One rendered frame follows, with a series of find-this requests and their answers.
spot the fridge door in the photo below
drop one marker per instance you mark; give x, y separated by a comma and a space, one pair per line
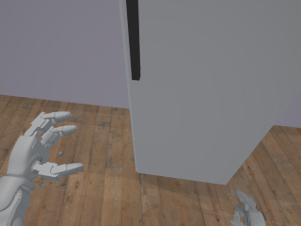
215, 76

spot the handle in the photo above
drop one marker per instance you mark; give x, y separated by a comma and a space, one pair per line
133, 33

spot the right robot hand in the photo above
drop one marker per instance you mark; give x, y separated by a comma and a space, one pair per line
250, 215

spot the left robot forearm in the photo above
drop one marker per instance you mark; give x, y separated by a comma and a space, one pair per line
15, 199

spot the left robot hand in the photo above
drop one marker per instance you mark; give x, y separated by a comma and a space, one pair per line
23, 160

